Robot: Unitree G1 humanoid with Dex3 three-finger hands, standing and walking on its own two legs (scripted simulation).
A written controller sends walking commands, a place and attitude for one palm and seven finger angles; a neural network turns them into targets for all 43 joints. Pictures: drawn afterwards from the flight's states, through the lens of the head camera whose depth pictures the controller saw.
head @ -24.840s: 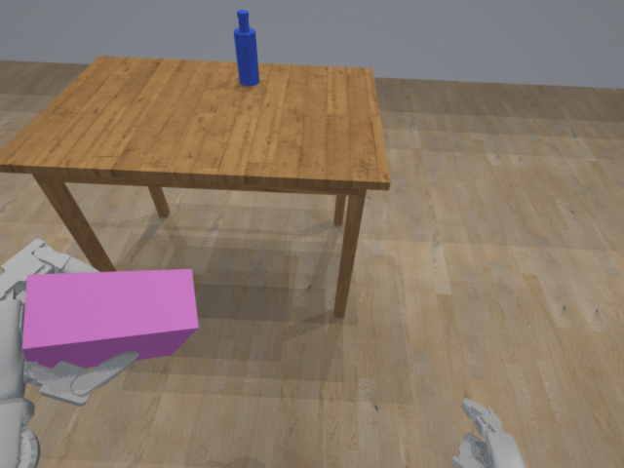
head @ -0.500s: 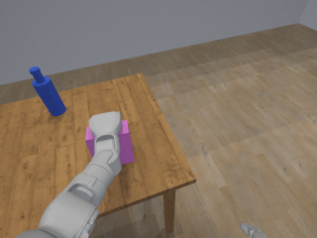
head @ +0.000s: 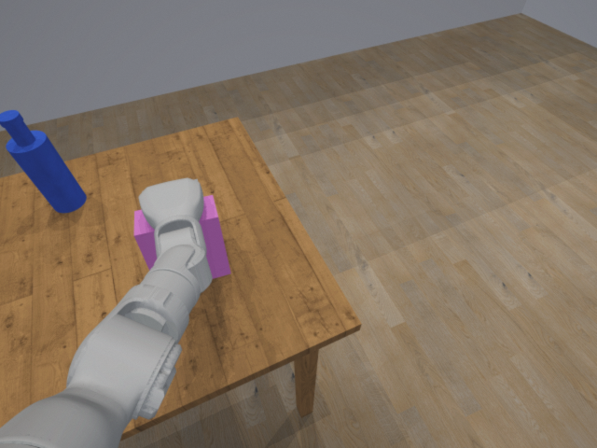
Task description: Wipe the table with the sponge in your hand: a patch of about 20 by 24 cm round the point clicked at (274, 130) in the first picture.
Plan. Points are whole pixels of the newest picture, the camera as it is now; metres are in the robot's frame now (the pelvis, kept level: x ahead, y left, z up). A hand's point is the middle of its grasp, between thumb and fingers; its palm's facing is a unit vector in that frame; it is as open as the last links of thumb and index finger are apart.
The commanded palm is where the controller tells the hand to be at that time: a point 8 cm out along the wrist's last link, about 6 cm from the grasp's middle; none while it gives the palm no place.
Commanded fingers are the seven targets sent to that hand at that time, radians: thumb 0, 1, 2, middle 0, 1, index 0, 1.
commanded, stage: wipe forward along the third lane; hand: left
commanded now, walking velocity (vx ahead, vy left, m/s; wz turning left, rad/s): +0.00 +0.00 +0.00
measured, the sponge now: (188, 253) +0.42 +0.19 -0.02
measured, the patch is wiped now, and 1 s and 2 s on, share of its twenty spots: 1.00 1.00 1.00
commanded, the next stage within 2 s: wipe back along the third lane in 0.56 s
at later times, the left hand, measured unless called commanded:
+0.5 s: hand (177, 208) +0.47 +0.20 +0.04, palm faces -0.08 +0.00 -1.00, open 10.2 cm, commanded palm +0.46 +0.20 +0.06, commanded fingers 0.00 0.10 1.30 -1.20 -1.60 -1.20 -1.60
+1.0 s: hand (170, 202) +0.49 +0.21 +0.04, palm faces -0.05 +0.01 -1.00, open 10.2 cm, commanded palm +0.45 +0.19 +0.06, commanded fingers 0.00 0.10 1.30 -1.20 -1.60 -1.20 -1.60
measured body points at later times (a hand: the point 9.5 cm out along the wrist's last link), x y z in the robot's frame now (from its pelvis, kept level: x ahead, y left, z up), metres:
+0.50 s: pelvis +0.00 +0.02 -0.01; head +0.06 +0.02 +0.44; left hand +0.47 +0.20 +0.09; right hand +0.07 -0.25 -0.14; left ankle +0.06 +0.14 -0.71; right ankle +0.00 -0.12 -0.71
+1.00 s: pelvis +0.02 +0.02 +0.00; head +0.08 +0.03 +0.44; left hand +0.49 +0.21 +0.09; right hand +0.05 -0.23 -0.14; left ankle +0.06 +0.14 -0.71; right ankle +0.00 -0.12 -0.71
